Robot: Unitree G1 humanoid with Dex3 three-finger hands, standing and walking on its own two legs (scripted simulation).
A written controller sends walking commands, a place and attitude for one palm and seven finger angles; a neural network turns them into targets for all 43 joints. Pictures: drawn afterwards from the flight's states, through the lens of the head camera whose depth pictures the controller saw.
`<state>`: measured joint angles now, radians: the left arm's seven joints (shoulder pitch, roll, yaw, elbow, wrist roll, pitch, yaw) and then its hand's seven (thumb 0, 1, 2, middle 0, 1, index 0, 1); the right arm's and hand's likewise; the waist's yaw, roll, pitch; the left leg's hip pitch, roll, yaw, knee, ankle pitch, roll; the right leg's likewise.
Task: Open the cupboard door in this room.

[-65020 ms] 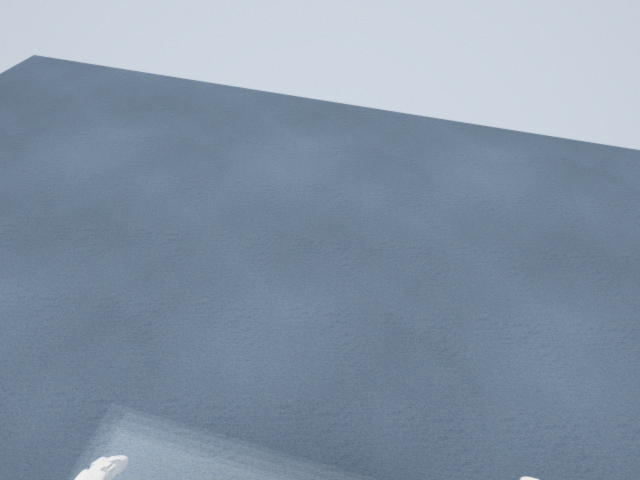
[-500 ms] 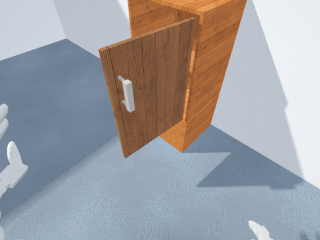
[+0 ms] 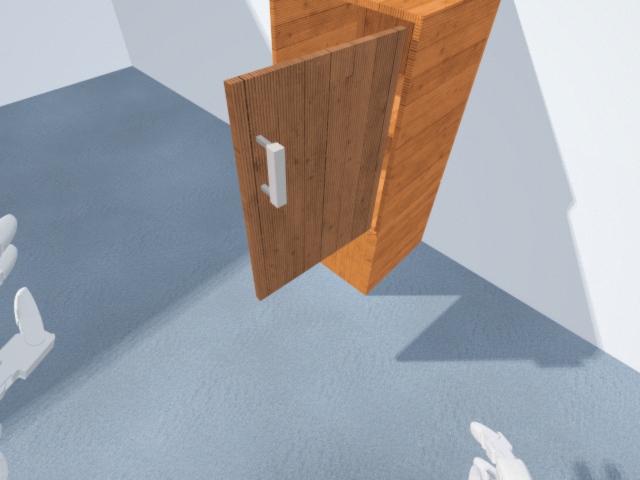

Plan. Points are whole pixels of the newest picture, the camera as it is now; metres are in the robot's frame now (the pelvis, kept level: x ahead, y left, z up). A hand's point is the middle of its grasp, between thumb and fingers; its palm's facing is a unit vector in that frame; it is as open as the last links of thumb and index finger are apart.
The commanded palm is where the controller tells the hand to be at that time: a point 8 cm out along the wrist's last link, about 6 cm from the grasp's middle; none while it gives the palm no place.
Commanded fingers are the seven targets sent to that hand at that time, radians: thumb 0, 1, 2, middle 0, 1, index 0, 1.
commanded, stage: stop stepping back and stand still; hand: left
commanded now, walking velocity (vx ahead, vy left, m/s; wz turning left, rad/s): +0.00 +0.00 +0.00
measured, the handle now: (270, 171) +0.63 +0.14 +0.03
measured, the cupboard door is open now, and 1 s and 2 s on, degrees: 84 84 84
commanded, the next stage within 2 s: let the arm hang, fingers relaxed in 0.08 s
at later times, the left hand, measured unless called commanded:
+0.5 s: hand out of the picture +0.07 +0.16 -0.17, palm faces -0.06 -0.98 -0.18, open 7.4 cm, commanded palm none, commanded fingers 0.00 0.90 0.90 -0.20 -0.30 -0.20 -0.30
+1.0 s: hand out of the picture +0.06 +0.23 -0.15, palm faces +0.07 -0.93 -0.35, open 7.4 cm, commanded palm none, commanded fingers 0.00 0.90 0.90 -0.20 -0.30 -0.20 -0.30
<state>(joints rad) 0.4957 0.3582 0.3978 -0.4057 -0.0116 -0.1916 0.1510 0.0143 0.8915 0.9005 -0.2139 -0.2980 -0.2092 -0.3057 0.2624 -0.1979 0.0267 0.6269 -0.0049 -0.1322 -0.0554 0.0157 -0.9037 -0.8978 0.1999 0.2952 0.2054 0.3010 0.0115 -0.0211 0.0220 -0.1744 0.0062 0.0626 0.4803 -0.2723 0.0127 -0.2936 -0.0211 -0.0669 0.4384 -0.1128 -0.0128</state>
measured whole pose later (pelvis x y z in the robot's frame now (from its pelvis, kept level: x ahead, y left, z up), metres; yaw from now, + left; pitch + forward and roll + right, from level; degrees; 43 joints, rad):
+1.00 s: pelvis +0.01 -0.02 +0.00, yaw +3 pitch -2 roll +1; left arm 0.15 0.29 0.04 1.12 0.01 0.01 0.01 0.01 0.91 0.90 -0.20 -0.30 -0.20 -0.30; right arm 0.25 -0.26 -0.01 1.10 -0.03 0.01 0.01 0.01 -0.91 -0.90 0.20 0.29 0.20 0.30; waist 0.00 0.04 0.05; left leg -0.14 0.01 0.01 0.41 -0.24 -0.01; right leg -0.26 -0.01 -0.10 0.40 -0.12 -0.04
